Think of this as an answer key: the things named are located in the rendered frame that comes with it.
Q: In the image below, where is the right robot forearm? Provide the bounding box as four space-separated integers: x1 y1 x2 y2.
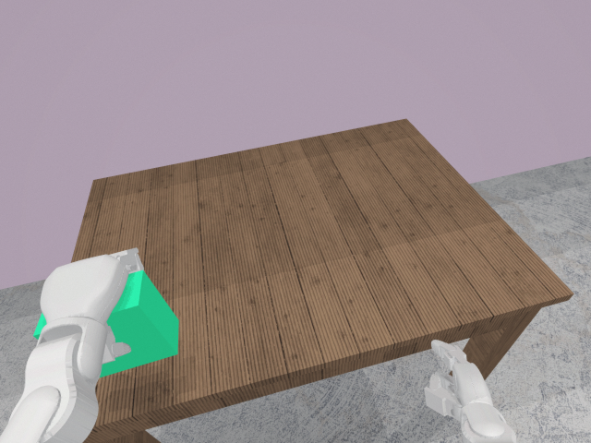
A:
460 402 517 443

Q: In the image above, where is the left robot hand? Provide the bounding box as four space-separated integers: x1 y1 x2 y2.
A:
40 248 145 365

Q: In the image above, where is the right robot hand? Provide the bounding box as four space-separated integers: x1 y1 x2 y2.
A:
424 340 493 421

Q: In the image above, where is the left robot forearm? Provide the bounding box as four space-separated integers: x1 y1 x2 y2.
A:
0 317 107 443

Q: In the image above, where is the sponge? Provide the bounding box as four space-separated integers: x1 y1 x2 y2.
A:
33 270 179 377

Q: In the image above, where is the table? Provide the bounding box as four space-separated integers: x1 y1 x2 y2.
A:
71 119 574 443

